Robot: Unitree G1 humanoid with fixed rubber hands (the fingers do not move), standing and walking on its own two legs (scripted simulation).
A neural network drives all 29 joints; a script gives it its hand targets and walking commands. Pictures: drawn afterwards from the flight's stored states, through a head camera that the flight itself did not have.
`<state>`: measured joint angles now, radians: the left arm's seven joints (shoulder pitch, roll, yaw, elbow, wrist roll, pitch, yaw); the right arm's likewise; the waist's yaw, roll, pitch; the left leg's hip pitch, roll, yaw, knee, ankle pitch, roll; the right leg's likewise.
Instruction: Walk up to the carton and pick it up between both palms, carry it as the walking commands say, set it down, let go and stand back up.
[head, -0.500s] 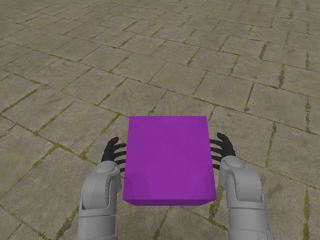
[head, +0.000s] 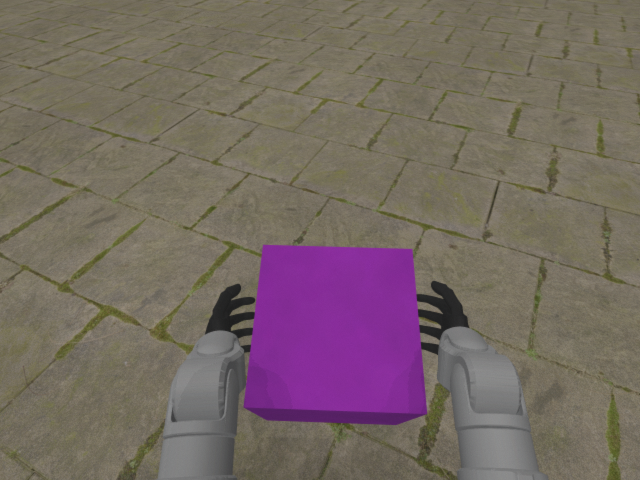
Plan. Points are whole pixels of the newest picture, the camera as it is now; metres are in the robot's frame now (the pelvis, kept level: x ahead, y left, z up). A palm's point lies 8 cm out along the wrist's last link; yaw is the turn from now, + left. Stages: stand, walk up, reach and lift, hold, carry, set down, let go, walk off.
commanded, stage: carry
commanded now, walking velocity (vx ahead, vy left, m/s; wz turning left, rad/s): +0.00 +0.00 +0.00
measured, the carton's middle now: (334, 341) +0.33 +0.00 -0.02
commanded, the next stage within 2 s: none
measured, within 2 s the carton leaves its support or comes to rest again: neither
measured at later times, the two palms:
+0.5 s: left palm (216, 361) +0.27 +0.14 +0.05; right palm (457, 357) +0.26 -0.14 +0.06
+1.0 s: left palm (233, 361) +0.27 +0.12 +0.04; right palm (465, 351) +0.27 -0.16 +0.05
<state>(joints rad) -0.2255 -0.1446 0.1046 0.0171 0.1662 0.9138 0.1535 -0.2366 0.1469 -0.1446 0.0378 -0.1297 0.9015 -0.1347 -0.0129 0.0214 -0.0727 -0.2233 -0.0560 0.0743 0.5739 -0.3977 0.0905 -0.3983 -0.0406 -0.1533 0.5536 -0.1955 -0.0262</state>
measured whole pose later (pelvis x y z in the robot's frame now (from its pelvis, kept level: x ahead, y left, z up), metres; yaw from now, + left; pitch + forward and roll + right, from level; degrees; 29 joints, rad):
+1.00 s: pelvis -0.01 -0.01 +0.00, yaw +0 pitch +1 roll +0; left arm -0.20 -0.14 0.09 -0.01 0.12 0.88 0.16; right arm -0.23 0.14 -0.14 0.03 -0.12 0.88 -0.16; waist 0.00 -0.01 -0.02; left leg -0.22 -0.05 0.07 0.57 -0.38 0.08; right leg -0.40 -0.03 -0.15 0.55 -0.18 -0.05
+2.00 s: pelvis -0.02 -0.01 +0.00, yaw +0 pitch +1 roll +0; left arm -0.22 -0.14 0.11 0.08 0.17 0.81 0.13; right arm -0.24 0.15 -0.17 0.12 -0.17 0.80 -0.11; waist 0.01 -0.01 -0.02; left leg -0.22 -0.06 0.09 0.55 -0.36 0.09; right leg -0.40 -0.04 -0.14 0.53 -0.15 -0.04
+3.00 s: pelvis -0.06 -0.11 +0.00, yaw +15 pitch -8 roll +0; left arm -0.57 -0.02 0.34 0.81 0.31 0.44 -0.10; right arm -0.50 0.23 -0.44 0.60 -0.36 0.56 -0.17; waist -0.07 0.05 0.10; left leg -0.18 -0.04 -0.19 0.58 -0.29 0.05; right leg -0.23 0.09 0.00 0.46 -0.11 -0.04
